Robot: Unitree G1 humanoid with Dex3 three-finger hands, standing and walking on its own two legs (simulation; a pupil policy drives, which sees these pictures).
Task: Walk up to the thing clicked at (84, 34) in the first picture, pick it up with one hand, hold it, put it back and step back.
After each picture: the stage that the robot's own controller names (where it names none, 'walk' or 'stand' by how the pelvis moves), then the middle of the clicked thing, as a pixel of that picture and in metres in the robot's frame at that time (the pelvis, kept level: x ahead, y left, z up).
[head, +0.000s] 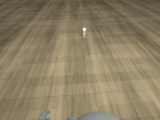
stand; (84, 33) +2.22 +0.20 -0.65
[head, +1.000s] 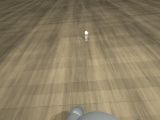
walk; (86, 36) +2.08 +0.29 -0.65
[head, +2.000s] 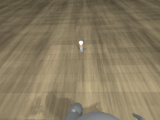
walk; (81, 46) +1.48 +0.31 -0.65
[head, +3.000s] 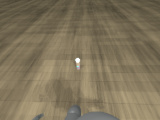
walk; (78, 64) +1.02 +0.27 -0.65
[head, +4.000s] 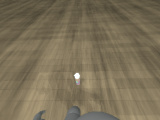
walk; (77, 79) +0.68 +0.22 -0.64
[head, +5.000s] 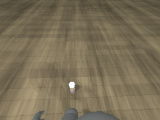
walk; (72, 88) +0.49 +0.21 -0.63
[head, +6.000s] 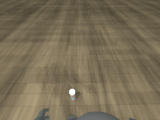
stand; (72, 95) +0.43 +0.20 -0.65
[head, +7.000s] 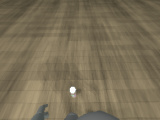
stand; (73, 92) +0.40 +0.19 -0.65
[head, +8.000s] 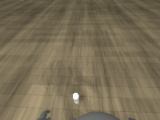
stand; (76, 99) +0.37 +0.17 -0.66
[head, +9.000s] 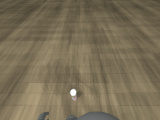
stand; (73, 95) +0.40 +0.20 -0.65
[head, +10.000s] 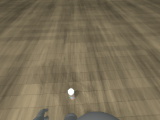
stand; (71, 94) +0.39 +0.21 -0.64
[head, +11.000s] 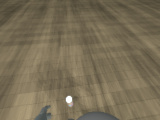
stand; (69, 101) +0.32 +0.20 -0.65
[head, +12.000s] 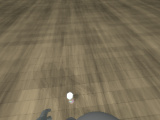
stand; (70, 98) +0.36 +0.23 -0.65
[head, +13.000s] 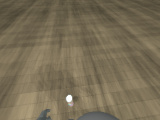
stand; (70, 101) +0.34 +0.22 -0.65
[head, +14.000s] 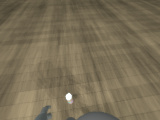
stand; (69, 99) +0.33 +0.22 -0.65
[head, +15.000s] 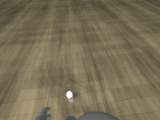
stand; (70, 97) +0.36 +0.23 -0.65
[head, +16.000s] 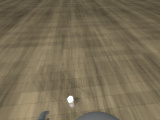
stand; (71, 102) +0.35 +0.20 -0.65
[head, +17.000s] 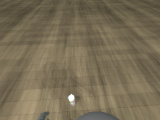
stand; (72, 100) +0.35 +0.20 -0.66
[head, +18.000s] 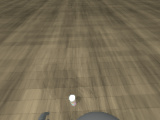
stand; (72, 100) +0.36 +0.19 -0.66
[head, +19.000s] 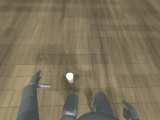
go down; (70, 78) +0.42 +0.17 -0.50
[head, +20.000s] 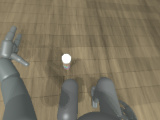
go down; (66, 62) +0.49 +0.15 -0.30
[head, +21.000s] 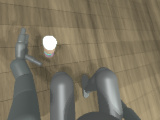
close in; (49, 48) +0.49 +0.18 -0.20
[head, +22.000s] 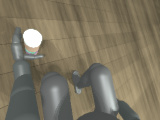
close; (32, 45) +0.49 +0.21 -0.18
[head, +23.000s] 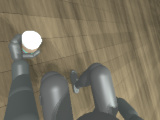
lift; (30, 46) +0.47 +0.21 -0.19
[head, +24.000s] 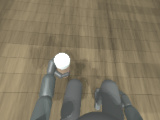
lift; (63, 68) +0.36 +0.18 -0.04
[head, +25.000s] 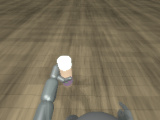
hold; (66, 73) +0.32 +0.16 +0.08
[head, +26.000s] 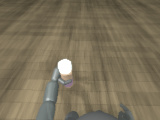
hold; (66, 75) +0.32 +0.16 +0.03
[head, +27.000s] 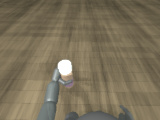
hold; (67, 76) +0.32 +0.16 +0.03
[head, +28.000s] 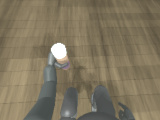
crouch; (62, 59) +0.43 +0.16 -0.03
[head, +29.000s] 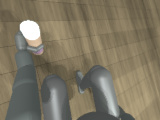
lower; (34, 41) +0.51 +0.20 -0.16
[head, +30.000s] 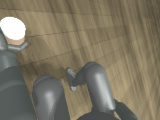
lower; (15, 38) +0.51 +0.23 -0.20
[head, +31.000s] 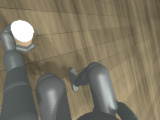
lower; (23, 40) +0.50 +0.22 -0.20
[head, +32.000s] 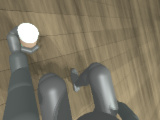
lower; (28, 41) +0.49 +0.21 -0.20
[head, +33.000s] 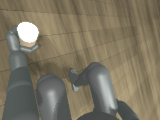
rest; (27, 41) +0.50 +0.20 -0.19
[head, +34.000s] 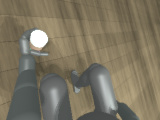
withdraw; (36, 45) +0.49 +0.18 -0.20
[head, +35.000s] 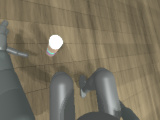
stand; (53, 47) +0.49 +0.17 -0.22
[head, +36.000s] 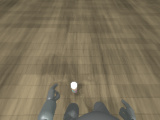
stand; (74, 87) +0.41 +0.13 -0.55
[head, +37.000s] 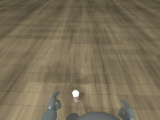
stand; (75, 96) +0.40 +0.13 -0.60
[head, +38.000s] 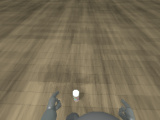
stand; (76, 96) +0.40 +0.13 -0.60
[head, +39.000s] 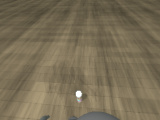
stand; (79, 97) +0.41 +0.14 -0.65
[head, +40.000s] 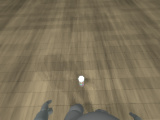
walk; (81, 81) +0.50 +0.10 -0.63
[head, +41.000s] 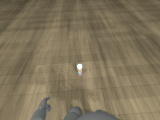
walk; (79, 70) +0.74 +0.15 -0.63
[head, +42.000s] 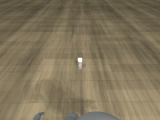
stand; (80, 63) +1.02 +0.18 -0.63
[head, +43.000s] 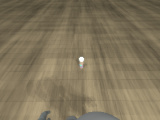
stand; (81, 63) +1.03 +0.15 -0.66
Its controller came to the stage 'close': yes
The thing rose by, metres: 0.69
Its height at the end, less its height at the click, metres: +0.00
